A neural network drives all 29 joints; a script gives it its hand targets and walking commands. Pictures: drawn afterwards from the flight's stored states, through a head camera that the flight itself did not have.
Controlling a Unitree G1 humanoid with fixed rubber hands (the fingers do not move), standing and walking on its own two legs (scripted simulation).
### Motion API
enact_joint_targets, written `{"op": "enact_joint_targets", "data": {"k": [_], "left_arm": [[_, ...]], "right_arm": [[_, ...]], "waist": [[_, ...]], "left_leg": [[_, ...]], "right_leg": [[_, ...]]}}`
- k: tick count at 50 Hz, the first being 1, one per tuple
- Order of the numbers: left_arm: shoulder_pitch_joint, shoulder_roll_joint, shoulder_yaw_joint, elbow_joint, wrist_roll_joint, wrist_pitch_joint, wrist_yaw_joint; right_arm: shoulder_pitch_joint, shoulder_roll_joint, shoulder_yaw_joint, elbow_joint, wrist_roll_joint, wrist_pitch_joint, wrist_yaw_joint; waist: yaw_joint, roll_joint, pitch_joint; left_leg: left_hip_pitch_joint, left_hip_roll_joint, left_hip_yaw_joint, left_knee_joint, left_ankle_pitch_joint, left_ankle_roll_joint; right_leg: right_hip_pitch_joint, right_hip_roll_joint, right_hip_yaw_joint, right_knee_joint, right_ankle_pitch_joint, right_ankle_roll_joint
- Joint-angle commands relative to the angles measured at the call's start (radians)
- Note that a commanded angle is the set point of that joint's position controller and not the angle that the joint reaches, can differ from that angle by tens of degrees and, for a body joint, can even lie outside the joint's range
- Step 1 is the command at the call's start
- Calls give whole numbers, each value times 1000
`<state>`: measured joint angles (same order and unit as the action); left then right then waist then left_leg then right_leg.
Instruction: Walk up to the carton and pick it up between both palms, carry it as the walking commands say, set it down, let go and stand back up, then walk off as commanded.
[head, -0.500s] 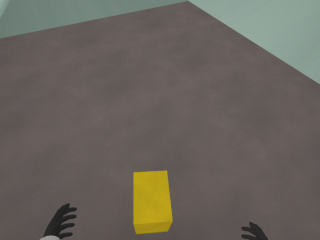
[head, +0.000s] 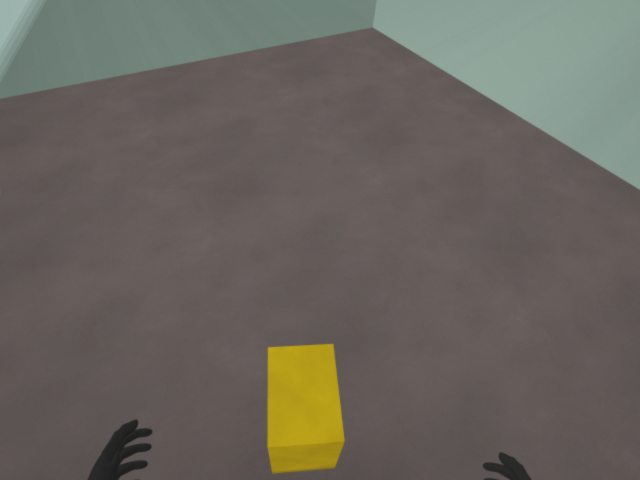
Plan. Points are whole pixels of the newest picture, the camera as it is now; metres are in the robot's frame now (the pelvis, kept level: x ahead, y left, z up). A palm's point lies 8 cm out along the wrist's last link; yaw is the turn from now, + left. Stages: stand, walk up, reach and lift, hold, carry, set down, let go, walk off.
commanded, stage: stand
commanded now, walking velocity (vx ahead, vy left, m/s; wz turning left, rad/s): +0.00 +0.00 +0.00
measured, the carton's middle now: (302, 409) +0.40 +0.03 -0.63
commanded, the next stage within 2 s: walk off in 0.84 s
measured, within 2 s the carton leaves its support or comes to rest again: neither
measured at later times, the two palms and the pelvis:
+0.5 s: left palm out of the picture +0.11 +0.27 -0.10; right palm out of the picture +0.09 -0.26 -0.10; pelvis -0.01 +0.00 +0.00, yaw +0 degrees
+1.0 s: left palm out of the picture +0.08 +0.28 -0.11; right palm out of the picture +0.07 -0.26 -0.10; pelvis -0.02 +0.00 +0.00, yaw +0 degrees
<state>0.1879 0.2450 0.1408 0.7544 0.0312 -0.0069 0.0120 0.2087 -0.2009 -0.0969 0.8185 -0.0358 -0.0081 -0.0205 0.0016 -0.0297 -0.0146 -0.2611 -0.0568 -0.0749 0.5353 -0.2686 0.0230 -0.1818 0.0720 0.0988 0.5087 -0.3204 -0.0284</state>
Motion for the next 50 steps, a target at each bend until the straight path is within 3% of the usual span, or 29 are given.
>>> {"op": "enact_joint_targets", "data": {"k": [1, 18, 40, 50], "left_arm": [[-29, 193, -17, -32, 12, -40, 7], [-16, 201, -19, 15, 1, -42, 12], [-34, 216, -24, 62, 2, -45, 6], [-36, 215, -28, 84, 1, -51, 3]], "right_arm": [[-55, -236, -23, -71, -7, -32, -7], [-72, -241, -17, -31, 3, -35, -10], [-96, -258, -11, 16, 4, -37, -3], [-91, -262, -7, 43, 6, -39, 1]], "waist": [[-4, 23, -14], [1, 19, -35], [-3, 26, 2], [-2, 31, -1]], "left_leg": [[76, 110, -106, -97, 101, 24], [104, 120, -102, -80, 240, 31], [84, 119, -117, -126, 120, 32], [88, 126, -120, -141, 138, 34]], "right_leg": [[-22, -124, 114, -150, 65, -13], [21, -141, 110, -137, 235, -10], [-9, -144, 123, -189, 92, -14], [0, -150, 121, -192, 104, -13]]}}
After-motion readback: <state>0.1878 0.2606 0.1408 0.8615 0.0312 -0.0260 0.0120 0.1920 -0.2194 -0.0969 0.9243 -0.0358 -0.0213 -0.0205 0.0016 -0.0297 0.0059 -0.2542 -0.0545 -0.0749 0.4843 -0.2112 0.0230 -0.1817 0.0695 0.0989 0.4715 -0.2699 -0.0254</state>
